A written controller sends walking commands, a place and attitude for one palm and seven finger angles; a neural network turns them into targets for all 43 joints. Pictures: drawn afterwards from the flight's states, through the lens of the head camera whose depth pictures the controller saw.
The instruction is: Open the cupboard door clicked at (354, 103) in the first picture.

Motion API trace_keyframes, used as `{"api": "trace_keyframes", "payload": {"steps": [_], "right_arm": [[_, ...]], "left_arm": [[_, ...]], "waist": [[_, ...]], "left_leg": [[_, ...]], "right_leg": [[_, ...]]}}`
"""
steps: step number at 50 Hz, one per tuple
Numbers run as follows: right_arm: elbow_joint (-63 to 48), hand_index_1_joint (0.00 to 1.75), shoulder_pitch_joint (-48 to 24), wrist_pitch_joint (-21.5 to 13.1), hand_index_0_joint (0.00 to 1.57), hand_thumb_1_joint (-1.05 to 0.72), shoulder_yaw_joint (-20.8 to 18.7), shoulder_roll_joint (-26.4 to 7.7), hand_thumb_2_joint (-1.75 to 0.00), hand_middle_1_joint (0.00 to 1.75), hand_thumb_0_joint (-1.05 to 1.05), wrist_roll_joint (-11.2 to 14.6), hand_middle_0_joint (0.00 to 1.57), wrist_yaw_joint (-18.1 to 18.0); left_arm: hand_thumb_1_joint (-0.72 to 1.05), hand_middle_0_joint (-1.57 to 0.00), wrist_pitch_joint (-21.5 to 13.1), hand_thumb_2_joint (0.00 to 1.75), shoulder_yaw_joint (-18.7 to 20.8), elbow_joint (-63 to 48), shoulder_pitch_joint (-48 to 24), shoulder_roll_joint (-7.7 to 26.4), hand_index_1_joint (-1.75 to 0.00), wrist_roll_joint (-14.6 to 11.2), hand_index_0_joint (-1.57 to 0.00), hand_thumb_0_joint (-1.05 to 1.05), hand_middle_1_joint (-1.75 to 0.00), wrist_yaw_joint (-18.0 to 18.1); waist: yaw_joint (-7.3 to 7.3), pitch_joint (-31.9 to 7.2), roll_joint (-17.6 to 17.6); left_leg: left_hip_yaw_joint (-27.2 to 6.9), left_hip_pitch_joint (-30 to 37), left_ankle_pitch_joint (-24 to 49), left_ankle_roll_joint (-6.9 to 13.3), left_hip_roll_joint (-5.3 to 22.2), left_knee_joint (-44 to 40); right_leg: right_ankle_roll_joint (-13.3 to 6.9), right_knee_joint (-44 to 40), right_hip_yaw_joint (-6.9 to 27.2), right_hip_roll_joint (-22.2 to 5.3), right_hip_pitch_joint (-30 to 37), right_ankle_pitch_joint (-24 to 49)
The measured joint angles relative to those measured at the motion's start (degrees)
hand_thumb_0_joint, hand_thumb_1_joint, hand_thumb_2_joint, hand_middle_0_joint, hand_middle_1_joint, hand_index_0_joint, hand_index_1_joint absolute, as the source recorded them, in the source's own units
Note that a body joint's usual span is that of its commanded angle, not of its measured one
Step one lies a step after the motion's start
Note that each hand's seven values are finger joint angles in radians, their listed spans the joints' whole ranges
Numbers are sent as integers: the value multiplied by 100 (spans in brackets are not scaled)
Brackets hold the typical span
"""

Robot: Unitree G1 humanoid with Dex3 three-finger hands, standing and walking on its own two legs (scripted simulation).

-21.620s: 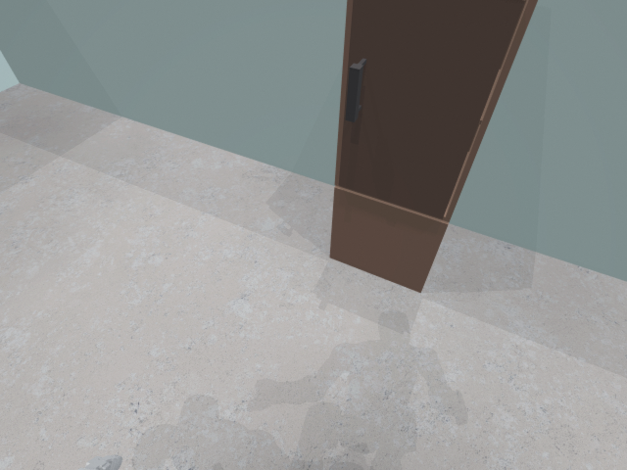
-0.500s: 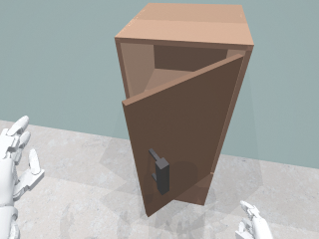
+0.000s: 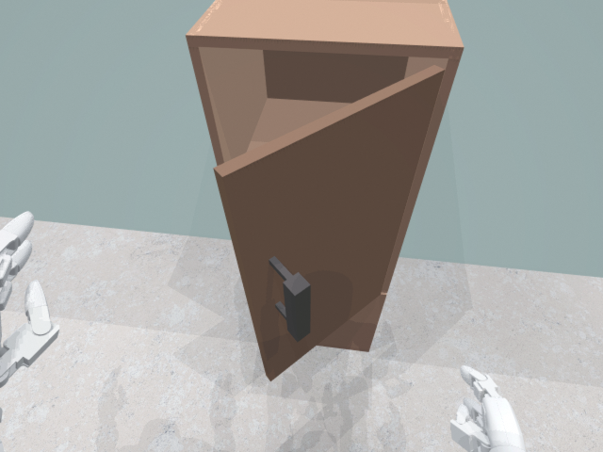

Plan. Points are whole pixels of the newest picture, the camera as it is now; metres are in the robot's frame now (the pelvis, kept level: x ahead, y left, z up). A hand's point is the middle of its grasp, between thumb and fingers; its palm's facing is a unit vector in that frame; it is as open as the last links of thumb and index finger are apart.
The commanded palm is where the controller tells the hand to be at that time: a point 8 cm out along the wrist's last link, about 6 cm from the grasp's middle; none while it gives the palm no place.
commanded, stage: step back with the hand held close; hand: left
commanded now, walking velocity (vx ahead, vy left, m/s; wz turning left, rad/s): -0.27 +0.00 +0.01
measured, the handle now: (288, 298) +0.33 +0.05 +0.00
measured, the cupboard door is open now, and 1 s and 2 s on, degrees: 46 46 46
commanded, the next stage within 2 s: stop stepping back and stand still in 1.00 s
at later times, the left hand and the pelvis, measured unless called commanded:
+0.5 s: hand out of the picture +0.12 +0.28 +0.15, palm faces +0.45 -0.77 -0.45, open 7.4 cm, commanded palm +0.06 +0.32 +0.17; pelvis -0.08 +0.02 -0.02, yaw +1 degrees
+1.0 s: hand out of the picture +0.04 +0.26 +0.16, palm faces +0.30 -0.79 -0.54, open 7.4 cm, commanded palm -0.02 +0.30 +0.17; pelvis -0.16 +0.01 -0.01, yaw -1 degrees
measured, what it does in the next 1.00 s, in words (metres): walks backwards: right foot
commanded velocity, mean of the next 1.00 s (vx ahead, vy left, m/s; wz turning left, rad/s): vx -0.34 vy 0.00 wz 0.00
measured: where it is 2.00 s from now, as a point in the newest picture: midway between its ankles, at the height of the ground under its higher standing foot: outside the picture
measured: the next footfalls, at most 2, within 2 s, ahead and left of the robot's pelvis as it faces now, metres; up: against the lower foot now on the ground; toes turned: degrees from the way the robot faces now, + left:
right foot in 0.76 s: -0.16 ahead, -0.10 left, +0.00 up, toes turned +2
left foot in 1.02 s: -0.09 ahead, +0.09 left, +0.00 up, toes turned -1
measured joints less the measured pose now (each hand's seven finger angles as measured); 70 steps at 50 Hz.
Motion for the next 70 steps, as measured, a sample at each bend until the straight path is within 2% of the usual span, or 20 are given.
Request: {"api": "trace_keyframes", "payload": {"steps": [9, 20, 26, 32, 35, 37, 41, 44, 47, 49, 51, 53, 54, 57, 60, 63, 66, 68, 69, 70], "right_arm": [[-131, 30, 73, 61, 20, -90, -30, 77, -90, 30, 1, 35, 20, -26], [-170, 30, 270, -169, 20, -90, 82, 170, -90, 30, 1, -2, 20, 49], [0, 30, 268, -183, 20, -90, 79, 137, -90, 30, 1, -19, 20, 32], [86, 30, 487, -318, 20, -90, -1, 299, -90, 30, 1, -61, 20, 10], [207, 30, 501, -441, 20, -90, 46, 398, -90, 30, 1, -110, 20, 101], [271, 30, 369, -516, 20, -90, 87, 419, -90, 30, 1, -143, 20, 161], [310, 30, -233, -511, 20, -90, 120, 352, -90, 30, 1, -172, 20, 230], [221, 30, -508, -377, 20, -90, 90, 316, -90, 30, 1, -49, 20, 222], [116, 30, -382, -267, 20, -90, 64, 313, -90, 30, 1, 51, 20, 172], [92, 30, -220, -190, 20, -90, 45, 287, -90, 30, 1, 35, 20, 116], [83, 30, -107, -142, 20, -90, 56, 202, -90, 30, 1, -2, 20, 28], [134, 30, -118, -134, 20, -90, 19, 150, -90, 30, 1, 5, 20, -54], [154, 30, -153, -131, 20, -90, 1, 154, -90, 30, 1, 3, 20, -57], [128, 30, -193, -273, 20, -91, -26, 170, -90, 30, 1, -72, 20, 35], [83, 30, -79, -470, 20, -90, 7, 262, -90, 30, 1, -48, 20, 123], [93, 30, 121, -535, 20, -90, 107, 405, -90, 30, 1, -60, 20, 100], [127, 30, 293, -521, 20, -90, 183, 508, -90, 30, 1, -119, 20, 64], [117, 30, 285, -488, 20, -90, 230, 510, -90, 30, 1, -144, 20, 82], [204, 30, 231, -443, 20, -90, 233, 448, -90, 30, 1, -167, 20, 99], [333, 30, 230, -396, 20, -90, 221, 393, -90, 30, 1, -164, 20, 115]], "left_arm": [[89, -21, -77, 90, 186, -249, 72, 191, -30, 53, -21, 1, -30, 110], [89, -21, -343, 90, 316, -375, -143, 9, -30, 237, -21, 1, -30, 207], [89, -21, -426, 90, 258, -511, -144, 37, -30, 150, -21, 1, -30, 303], [89, -22, -449, 90, 454, -487, -139, 276, -30, 254, -21, 1, -30, 272], [89, -21, -514, 90, 597, -519, 25, 291, -30, 161, -21, 1, -30, 303], [89, -21, -511, 90, 596, -536, 68, 241, -30, 89, -21, 1, -30, 302], [89, -21, -473, 90, 389, -492, -180, 156, -30, 26, -20, 1, -30, 178], [89, -21, -382, 90, 185, -569, -201, 262, -30, -52, -21, 1, -30, 52], [89, -21, -409, 90, 186, -701, 151, 491, -30, -81, -21, 1, -30, -30], [89, -22, -417, 90, 277, -732, 348, 580, -30, -39, -21, 1, -30, -36], [88, -22, -402, 90, 374, -705, 363, 594, -30, -5, -21, 1, -30, 9], [88, -22, -385, 90, 414, -582, 106, 596, -30, 7, -22, 1, -30, 65], [88, -22, -371, 90, 427, -501, -35, 596, -30, -8, -21, 1, -30, 87], [89, -21, -283, 90, 383, -407, -135, 526, -30, -60, -21, 1, -30, 111], [89, -21, -155, 90, 268, -634, 125, 451, -30, -66, -21, 1, -30, 151], [89, -21, -44, 90, 209, -779, 396, 463, -30, -57, -21, 1, -30, 208], [89, -21, 59, 90, 221, -702, 403, 498, -30, -39, -21, 1, -30, 261], [89, -21, 54, 90, 364, -743, 407, 575, -30, -60, -21, 1, -30, 271], [89, -21, 54, 90, 368, -761, 368, 517, -30, -77, -21, 1, -30, 248], [89, -21, 46, 90, 326, -751, 309, 452, -30, -93, -21, 1, -30, 218]], "waist": [[9, 48, -255], [58, 101, -279], [-38, 148, -317], [-183, 80, -203], [-97, -146, -254], [3, -195, -301], [169, 92, -243], [73, 294, -71], [-56, 84, -132], [-59, -130, -250], [-56, -237, -299], [-44, -137, -398], [-6, -38, -476], [12, 124, -437], [-30, 115, -383], [-86, -44, -429], [-145, -205, -457], [-64, -266, -612], [21, -238, -540], [75, -259, -469]], "left_leg": [[82, -398, 87, 108, -108, 310], [12, -1025, -196, 177, -84, 1141], [-20, -1288, -140, 173, -88, 1308], [-279, -1303, 343, 246, -46, 956], [-268, -1392, 586, 195, -11, 605], [-166, -1483, 763, 168, 9, 394], [32, -1676, 1157, 100, 132, 108], [-33, -1655, 1381, 50, 266, -11], [-206, -1739, 379, -35, 128, 906], [-224, -1627, -182, -83, -8, 1436], [-193, -1256, 71, -109, -39, 1084], [-181, -1034, 222, 169, -147, 504], [-139, -986, 364, 229, -199, 323], [-120, -928, 836, 255, -154, -131], [-152, -900, 1158, 247, -63, -435], [-194, -879, 1331, 185, -51, -717], [-240, -994, 1086, -2, -112, -863], [-69, -1500, 426, -134, -224, -145], [-117, -1763, 229, -174, -179, 619], [-189, -1955, 82, -208, -153, 1408]], "right_leg": [[79, 334, 87, -115, -423, 100], [69, 839, 22, -110, -882, 113], [80, 888, 2, -109, -1069, 78], [113, 2259, 271, 344, -864, -970], [52, 1873, 248, 424, -271, -1348], [26, 1250, 251, 390, 139, -1222], [-126, 368, 404, 428, 360, -1220], [-143, 416, 351, 573, 282, -936], [-188, 502, 315, 563, 218, -957], [-193, 494, 351, 501, 150, -921], [-153, 466, 353, 472, 75, -845], [-67, 549, 333, 374, -54, -763], [-18, 740, 370, 325, -162, -757], [18, 1962, 485, 438, -589, -1655], [73, 2553, 397, 442, -657, -1788], [29, 2215, 235, 347, -295, -1925], [-109, 980, -40, 333, 415, -2044], [-362, 80, 25, 203, 641, -1659], [-404, 102, 42, 227, 522, -1042], [-395, 218, 43, 261, 444, -814]]}}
